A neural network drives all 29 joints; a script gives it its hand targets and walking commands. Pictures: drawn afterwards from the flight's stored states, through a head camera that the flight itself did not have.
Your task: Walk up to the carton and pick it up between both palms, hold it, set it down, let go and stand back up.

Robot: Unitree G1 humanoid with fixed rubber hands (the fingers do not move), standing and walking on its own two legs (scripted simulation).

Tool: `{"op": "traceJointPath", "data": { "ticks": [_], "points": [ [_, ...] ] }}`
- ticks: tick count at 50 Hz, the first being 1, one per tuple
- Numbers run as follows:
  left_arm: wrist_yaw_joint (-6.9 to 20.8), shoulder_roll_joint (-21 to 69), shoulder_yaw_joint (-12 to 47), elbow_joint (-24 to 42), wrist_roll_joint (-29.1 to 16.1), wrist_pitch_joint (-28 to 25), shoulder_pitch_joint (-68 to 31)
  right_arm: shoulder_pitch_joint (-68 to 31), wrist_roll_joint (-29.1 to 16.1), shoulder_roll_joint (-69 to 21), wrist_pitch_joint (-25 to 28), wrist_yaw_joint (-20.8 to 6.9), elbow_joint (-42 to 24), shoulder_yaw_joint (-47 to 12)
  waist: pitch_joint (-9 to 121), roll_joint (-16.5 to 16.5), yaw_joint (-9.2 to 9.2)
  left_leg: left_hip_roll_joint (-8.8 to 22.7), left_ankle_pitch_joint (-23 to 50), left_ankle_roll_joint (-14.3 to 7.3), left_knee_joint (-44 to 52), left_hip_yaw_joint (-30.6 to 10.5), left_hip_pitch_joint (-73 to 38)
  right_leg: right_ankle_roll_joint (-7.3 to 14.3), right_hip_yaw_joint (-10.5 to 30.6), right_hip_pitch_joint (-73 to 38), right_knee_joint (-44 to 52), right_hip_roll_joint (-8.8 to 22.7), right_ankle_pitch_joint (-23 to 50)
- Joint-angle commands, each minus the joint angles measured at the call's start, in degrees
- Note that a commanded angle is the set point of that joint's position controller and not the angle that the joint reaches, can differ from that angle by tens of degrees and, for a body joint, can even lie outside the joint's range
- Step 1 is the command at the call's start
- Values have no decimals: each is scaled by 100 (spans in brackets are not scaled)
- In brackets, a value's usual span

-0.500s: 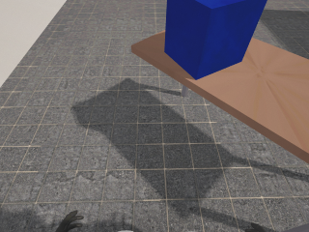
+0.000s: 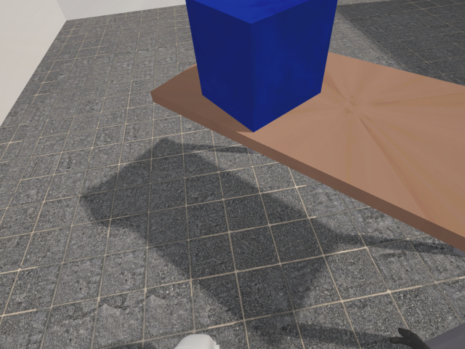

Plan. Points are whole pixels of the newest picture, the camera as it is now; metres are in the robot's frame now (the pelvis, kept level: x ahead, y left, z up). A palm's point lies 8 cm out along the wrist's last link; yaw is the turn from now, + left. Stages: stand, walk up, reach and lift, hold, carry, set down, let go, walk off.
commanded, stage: walk up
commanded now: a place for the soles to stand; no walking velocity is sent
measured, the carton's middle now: (260, 49) +0.86 -0.07 +0.09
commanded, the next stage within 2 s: none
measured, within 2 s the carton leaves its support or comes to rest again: neither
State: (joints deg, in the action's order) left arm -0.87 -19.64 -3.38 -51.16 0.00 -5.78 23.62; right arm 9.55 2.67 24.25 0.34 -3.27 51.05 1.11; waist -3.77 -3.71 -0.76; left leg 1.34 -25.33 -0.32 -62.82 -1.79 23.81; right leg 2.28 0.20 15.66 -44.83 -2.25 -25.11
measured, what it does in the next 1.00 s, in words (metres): walks ahead, turning right: left foot, then right foot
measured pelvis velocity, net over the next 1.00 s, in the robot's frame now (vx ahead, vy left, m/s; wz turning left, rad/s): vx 0.16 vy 0.13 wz -0.27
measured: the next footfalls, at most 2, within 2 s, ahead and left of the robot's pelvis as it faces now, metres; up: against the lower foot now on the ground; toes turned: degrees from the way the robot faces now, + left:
left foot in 0.28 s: +0.16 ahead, +0.17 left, +0.00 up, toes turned -2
right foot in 0.84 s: +0.23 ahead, -0.01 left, +0.00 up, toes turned -13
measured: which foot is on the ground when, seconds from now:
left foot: up 0.00-0.26, down 0.28-0.84, up 0.86-1.00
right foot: down 0.00-0.30, up 0.32-0.82, down 0.84-1.00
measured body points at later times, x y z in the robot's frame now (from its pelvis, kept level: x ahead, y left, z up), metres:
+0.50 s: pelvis +0.10 +0.12 +0.01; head +0.12 +0.14 +0.46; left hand +0.19 +0.42 -0.12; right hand +0.19 -0.18 -0.09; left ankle +0.12 +0.18 -0.71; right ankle +0.07 -0.05 -0.63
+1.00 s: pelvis +0.16 +0.13 -0.01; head +0.16 +0.09 +0.44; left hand +0.33 +0.41 -0.09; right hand +0.13 -0.19 -0.15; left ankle +0.20 +0.24 -0.66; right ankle +0.19 +0.00 -0.71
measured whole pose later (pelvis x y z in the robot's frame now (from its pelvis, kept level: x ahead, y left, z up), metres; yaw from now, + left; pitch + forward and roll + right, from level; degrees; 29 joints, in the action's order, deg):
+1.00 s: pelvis +0.16 +0.13 -0.01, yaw -16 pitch -6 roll +0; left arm -3.5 -20.1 -2.6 -51.1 0.0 -5.6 14.4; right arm 13.5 2.3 24.0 -1.6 -3.5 50.1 1.8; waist -8.2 -5.1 -3.4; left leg 0.8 -26.9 -5.3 -65.3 -0.1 24.3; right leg 1.3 1.2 20.5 -45.4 -1.9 -19.0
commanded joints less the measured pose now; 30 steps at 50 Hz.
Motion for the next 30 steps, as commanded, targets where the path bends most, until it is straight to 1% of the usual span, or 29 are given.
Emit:
{"op": "traceJointPath", "data": {
  "ticks": [1, 2, 3, 4, 5, 6, 7, 8, 9, 10, 11, 12, 13, 14, 15, 16, 17, 18, 19, 20, 21, 22, 23, 25, 26, 27, 28, 29, 30],
  "points": [
    [-252, -1887, -519, 542, -17, -187, 556, -1116, -41, 957, -8, -4, -1018, 573, -560, 811, 174, 222, 221, -25, -277, -577, 1919, 354, 3634, -1180, 2556, 1613, 2883],
    [-263, -1914, -519, 560, -9, -205, 590, -1221, -15, 976, -14, -14, -1036, 599, -658, 650, 158, 290, 268, -21, -205, -607, 1993, 556, 3699, -978, 2599, 1674, 2642],
    [-273, -1894, -498, 570, 12, -217, 491, -1344, -30, 1005, -3, -26, -1067, 604, -775, 556, 150, 291, 198, -26, -78, -602, 2049, 674, 3609, -980, 2563, 1625, 2614],
    [-268, -1992, -525, 569, 24, -207, 448, -1426, -9, 1082, -2, -31, -1089, 629, -708, 620, 188, 319, 102, -3, 41, -602, 2059, 803, 3660, -1026, 2512, 1686, 2391],
    [-272, -2031, -532, 620, 51, -220, 386, -1630, -3, 1044, 14, -47, -1129, 626, -830, 713, 195, 358, -75, 7, 197, -639, 2128, 1008, 3722, -856, 2600, 1766, 1935],
    [-262, -2021, -542, 575, 58, -219, 390, -1764, -19, 1083, 30, -52, -1126, 632, -919, 764, 232, 411, -114, -23, 268, -624, 2064, 1052, 3706, -796, 2623, 1737, 1725],
    [-269, -2103, -538, 591, 72, -229, 364, -1878, -25, 1121, 54, -67, -1213, 638, -924, 732, 214, 382, -381, -64, 454, -684, 2170, 1181, 3835, -852, 2550, 1827, 1809],
    [-284, -2198, -548, 544, 61, -240, 383, -1960, -14, 1145, 87, -63, -1261, 663, -988, 820, 237, 389, -683, -102, 688, -712, 2263, 1327, 3944, -840, 2441, 1971, 1853],
    [-291, -2267, -563, 582, 66, -257, 260, -1987, -28, 1163, 111, -71, -1255, 696, -1026, 928, 150, 448, -707, -146, 845, -814, 2076, 1352, 3960, -798, 2334, 2058, 2090],
    [-290, -2276, -570, 605, 66, -271, 169, -1850, -63, 1173, 156, -70, -1201, 696, -947, 1073, 145, 400, -757, -153, 1010, -672, 2006, 1329, 3761, -846, 2202, 2007, 2489],
    [-305, -2238, -552, 601, 63, -271, 82, -1683, -65, 1152, 198, -77, -1163, 707, -901, 1202, 60, 488, -818, -209, 1315, -934, 1784, 1311, 3887, -816, 2006, 2110, 2837],
    [-315, -2234, -507, 595, 31, -269, -30, -1440, -72, 1220, 235, -65, -1014, 749, -801, 913, -66, 397, -588, -236, 1787, -852, 1152, 1201, 3593, -572, 1709, 1962, 3190],
    [-286, -2112, -435, 777, 8, -257, -580, -437, -90, 1208, 291, -61, -747, 789, -203, 608, -677, 340, -95, -492, 3010, -1025, -724, 766, 2748, 313, 653, 1442, 3572],
    [-249, -1601, -286, 838, -35, -251, -604, 557, 6, 1633, 355, 7, -351, 980, 602, -688, -1018, 773, -325, -686, 4046, -1814, -2531, 258, 1473, 1109, -1505, 544, 3555],
    [-233, -966, -90, 805, -11, -242, -116, 703, -49, 1890, 351, 89, -367, 1015, 731, -2038, -770, 1995, 851, -519, 4566, -3260, -3503, -114, 664, 2576, -2796, -268, -218],
    [-290, -1473, -230, 611, 62, -195, -204, 490, -197, 1872, 333, 98, -405, 1000, 646, -1185, -750, 2154, 1361, -548, 4652, -3620, -3297, -101, 682, 2863, -3151, -136, -297],
    [-278, -1516, -261, 576, 28, -172, -331, 381, -227, 1605, 327, 118, -442, 912, 203, -746, -599, 1923, 1989, -62, 4557, -2999, -2702, 9, 849, 2580, -3160, 81, 146],
    [-247, -1534, -281, 538, -26, -152, -328, 328, -249, 1408, 340, 143, -462, 829, 147, -535, -508, 1755, 2993, 177, 4463, -2436, -2612, 9, 815, 2496, -3149, 139, 454],
    [-220, -1466, -288, 507, -50, -126, -237, 257, -210, 1228, 335, 177, -505, 812, 218, -606, -481, 1570, 3607, 388, 4254, -1848, -2665, 10, 795, 2391, -3047, 214, 557],
    [-194, -1433, -295, 459, -76, -66, -171, 219, -167, 1103, 343, 193, -570, 797, 222, -873, -423, 1393, 4113, 346, 4122, -1361, -2525, -27, 711, 2263, -2964, 286, 671],
    [-169, -1410, -306, 395, -110, -30, -181, 163, -138, 977, 335, 195, -624, 760, 219, -866, -342, 1277, 4284, 242, 4032, -1173, -2456, -74, 689, 2190, -2892, 360, 793],
    [-148, -1329, -292, 377, -115, 11, -196, 254, -131, 903, 333, 194, -659, 762, 157, -710, -366, 1190, 4400, 226, 4051, -962, -2395, -101, 590, 2160, -2748, 411, 841],
    [-138, -1322, -268, 381, -117, 51, -288, 313, -101, 904, 319, 198, -698, 761, 128, -759, -337, 1169, 4352, 122, 4064, -898, -2478, -157, 529, 2225, -2485, 389, 939],
    [-139, -1281, -274, 333, -105, 126, -513, 473, -122, 848, 324, 189, -773, 745, -1, -570, -366, 1091, 4430, 175, 4204, -743, -2333, -156, 402, 2245, -2278, 420, 997],
    [-137, -1287, -275, 381, -100, 142, -740, 457, -98, 886, 308, 181, -819, 736, 10, -615, -429, 1140, 3978, -17, 4288, -789, -2338, -210, 332, 2276, -2107, 447, 863],
    [-155, -1286, -262, 382, -89, 155, -729, 466, -110, 919, 299, 181, -836, 784, 13, -538, -418, 1228, 3780, -88, 4342, -834, -2391, -233, 308, 2362, -1913, 498, 857],
    [-158, -1246, -224, 391, -88, 170, -926, 531, -111, 853, 295, 174, -877, 763, -112, -629, -471, 1239, 3520, -230, 4476, -707, -2270, -221, 257, 2458, -1765, 566, 856],
    [-152, -1260, -208, 349, -73, 192, -986, 520, -104, 860, 273, 173, -880, 767, -143, -478, -482, 1227, 3241, -213, 4535, -669, -2316, -227, 243, 2499, -1695, 591, 910],
    [-145, -1247, -198, 452, -58, 178, -1120, 541, -113, 855, 249, 177, -922, 767, -275, -342, -508, 1324, 3220, -360, 4500, -730, -2445, -279, 116, 2673, -1422, 631, 753]
  ]
}}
